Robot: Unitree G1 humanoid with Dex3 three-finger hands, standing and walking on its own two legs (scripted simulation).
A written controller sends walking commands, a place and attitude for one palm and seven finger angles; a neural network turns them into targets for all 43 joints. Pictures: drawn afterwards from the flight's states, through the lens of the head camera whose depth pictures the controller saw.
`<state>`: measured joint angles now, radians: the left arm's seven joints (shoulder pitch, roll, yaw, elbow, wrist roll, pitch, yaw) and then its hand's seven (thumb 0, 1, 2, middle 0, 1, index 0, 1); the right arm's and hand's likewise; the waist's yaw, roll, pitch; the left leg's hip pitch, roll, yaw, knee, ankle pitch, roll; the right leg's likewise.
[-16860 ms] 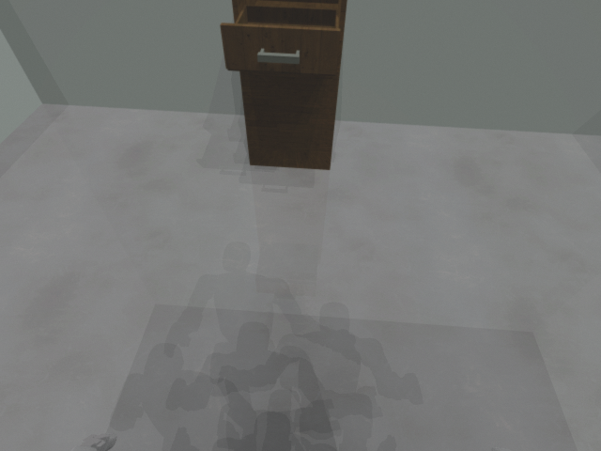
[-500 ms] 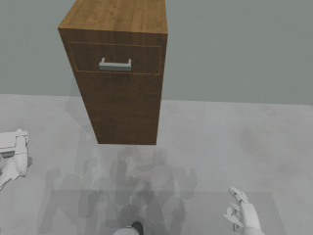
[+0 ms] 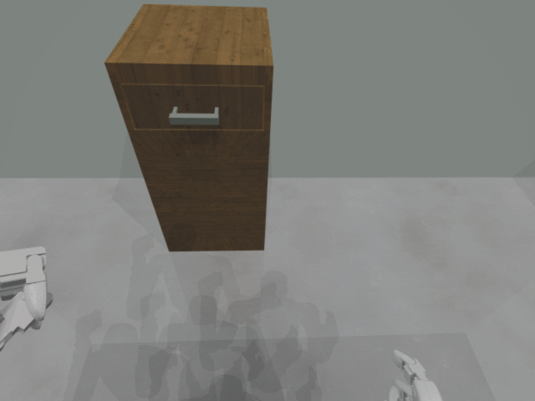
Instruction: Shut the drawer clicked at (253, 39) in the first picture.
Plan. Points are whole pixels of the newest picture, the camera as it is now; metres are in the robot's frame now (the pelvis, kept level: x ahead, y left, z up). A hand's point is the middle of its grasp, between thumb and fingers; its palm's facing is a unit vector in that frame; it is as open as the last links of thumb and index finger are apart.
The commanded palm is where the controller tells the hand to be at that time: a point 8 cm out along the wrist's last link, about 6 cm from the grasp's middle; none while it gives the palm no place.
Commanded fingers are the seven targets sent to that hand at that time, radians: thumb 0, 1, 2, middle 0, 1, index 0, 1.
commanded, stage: stop stepping back and stand still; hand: left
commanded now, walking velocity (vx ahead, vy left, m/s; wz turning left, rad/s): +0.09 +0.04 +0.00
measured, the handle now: (195, 114) +0.83 +0.23 -0.04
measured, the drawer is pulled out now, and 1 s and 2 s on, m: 0.00 0.00 0.00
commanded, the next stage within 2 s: let the arm hang, fingers relaxed in 0.64 s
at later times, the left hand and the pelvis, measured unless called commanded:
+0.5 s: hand (51, 283) +0.21 +0.24 +0.16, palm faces +0.35 -0.83 -0.44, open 3.3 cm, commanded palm +0.15 +0.29 +0.18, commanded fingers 0.00 0.90 0.90 -1.40 -1.60 -1.40 -1.60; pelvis +0.02 +0.01 +0.00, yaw +0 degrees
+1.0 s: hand out of the picture +0.10 +0.20 -0.16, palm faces +0.00 -0.97 -0.23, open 3.1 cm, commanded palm none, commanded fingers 0.00 0.90 0.90 -0.84 -0.99 -0.84 -0.99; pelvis +0.01 +0.01 -0.01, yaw +1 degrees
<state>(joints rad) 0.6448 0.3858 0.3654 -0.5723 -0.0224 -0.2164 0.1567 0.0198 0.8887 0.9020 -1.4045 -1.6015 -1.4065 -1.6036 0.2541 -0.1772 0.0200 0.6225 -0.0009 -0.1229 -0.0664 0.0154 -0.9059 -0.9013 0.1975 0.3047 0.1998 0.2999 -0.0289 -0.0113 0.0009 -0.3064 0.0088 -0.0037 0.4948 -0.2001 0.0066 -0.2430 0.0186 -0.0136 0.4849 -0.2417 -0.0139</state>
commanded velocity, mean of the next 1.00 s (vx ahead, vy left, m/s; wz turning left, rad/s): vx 0.00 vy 0.00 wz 0.00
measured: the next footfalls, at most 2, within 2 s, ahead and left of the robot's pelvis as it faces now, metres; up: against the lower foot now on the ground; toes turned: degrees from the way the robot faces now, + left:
none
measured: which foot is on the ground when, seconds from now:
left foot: down 0.00-1.00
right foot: down 0.00-1.00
